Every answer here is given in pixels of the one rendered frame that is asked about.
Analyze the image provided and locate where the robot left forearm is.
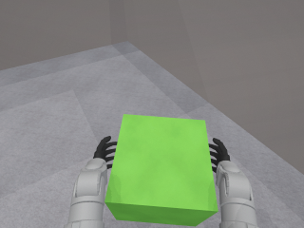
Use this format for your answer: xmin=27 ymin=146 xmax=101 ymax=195
xmin=64 ymin=158 xmax=107 ymax=228

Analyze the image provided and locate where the right robot hand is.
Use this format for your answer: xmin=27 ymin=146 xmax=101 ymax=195
xmin=208 ymin=138 xmax=230 ymax=173

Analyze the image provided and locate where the robot right forearm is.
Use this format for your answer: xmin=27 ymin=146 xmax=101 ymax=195
xmin=216 ymin=161 xmax=259 ymax=228

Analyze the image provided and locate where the left robot hand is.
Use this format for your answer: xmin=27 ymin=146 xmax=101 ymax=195
xmin=93 ymin=136 xmax=118 ymax=169

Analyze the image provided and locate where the carton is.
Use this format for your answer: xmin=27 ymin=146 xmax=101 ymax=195
xmin=104 ymin=114 xmax=219 ymax=227

